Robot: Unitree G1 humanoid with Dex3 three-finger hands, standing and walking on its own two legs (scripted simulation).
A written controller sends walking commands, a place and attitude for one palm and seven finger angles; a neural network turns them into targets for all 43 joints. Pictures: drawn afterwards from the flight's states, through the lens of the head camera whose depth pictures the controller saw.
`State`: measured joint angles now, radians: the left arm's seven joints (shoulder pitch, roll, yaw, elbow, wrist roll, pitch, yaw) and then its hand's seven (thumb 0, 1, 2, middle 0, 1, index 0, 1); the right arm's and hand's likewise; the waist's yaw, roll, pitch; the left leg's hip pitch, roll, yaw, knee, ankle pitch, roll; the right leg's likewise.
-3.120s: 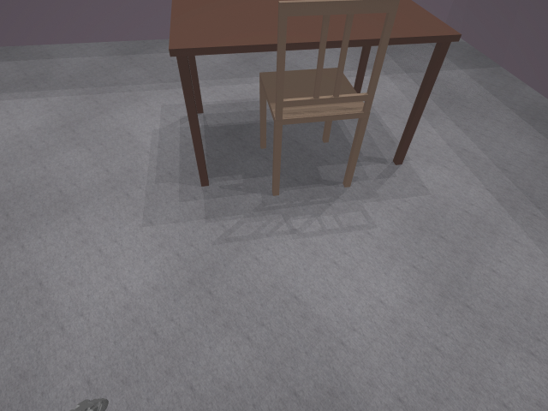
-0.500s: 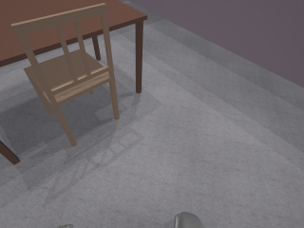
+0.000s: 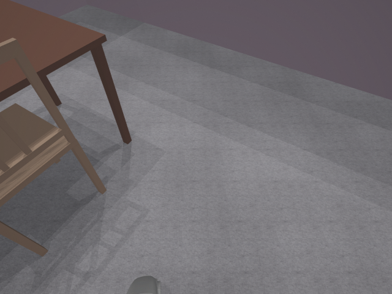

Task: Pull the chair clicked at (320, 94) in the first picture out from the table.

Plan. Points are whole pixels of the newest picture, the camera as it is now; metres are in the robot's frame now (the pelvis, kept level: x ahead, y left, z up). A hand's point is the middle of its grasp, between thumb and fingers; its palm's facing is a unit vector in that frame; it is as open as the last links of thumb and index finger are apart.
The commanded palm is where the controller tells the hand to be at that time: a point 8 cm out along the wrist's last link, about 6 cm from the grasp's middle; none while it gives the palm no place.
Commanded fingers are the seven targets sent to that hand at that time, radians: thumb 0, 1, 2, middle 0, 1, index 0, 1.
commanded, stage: walk to a spot facing it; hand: left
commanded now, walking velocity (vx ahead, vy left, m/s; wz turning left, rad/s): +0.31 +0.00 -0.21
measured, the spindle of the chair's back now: out of the picture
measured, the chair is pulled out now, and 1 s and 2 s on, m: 0.00 0.00 0.00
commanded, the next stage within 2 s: turn to face it in 0.14 s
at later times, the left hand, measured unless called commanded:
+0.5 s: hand (104, 261) +0.22 +0.24 -0.18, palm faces +0.00 -0.99 -0.15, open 7.4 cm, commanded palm none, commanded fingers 0.00 0.90 0.90 -0.20 -0.30 -0.20 -0.30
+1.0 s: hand (104, 247) +0.25 +0.24 -0.15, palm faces +0.27 -0.93 -0.24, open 7.4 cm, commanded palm none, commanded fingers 0.00 0.90 0.90 -0.20 -0.30 -0.20 -0.30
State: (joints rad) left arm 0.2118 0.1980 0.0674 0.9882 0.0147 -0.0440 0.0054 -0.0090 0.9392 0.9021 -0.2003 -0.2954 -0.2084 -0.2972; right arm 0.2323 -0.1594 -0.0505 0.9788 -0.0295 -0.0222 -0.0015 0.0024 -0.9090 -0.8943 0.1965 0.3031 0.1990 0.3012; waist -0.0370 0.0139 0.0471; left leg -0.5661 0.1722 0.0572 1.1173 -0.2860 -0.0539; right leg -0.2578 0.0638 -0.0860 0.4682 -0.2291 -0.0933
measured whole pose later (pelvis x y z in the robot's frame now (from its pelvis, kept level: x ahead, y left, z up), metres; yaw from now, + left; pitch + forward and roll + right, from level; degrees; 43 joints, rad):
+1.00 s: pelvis +0.21 +0.04 +0.00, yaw +16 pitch -1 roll +2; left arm 0.18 0.17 0.03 0.92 0.02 0.02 0.03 0.01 0.90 0.90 -0.20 -0.30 -0.21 -0.30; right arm 0.20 -0.24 -0.09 0.96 -0.02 0.08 0.02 0.00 -0.91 -0.89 0.19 0.30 0.20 0.30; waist -0.03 0.01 0.07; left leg -0.46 0.07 0.08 0.98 -0.42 -0.07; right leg -0.18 -0.15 -0.27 0.54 -0.33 0.00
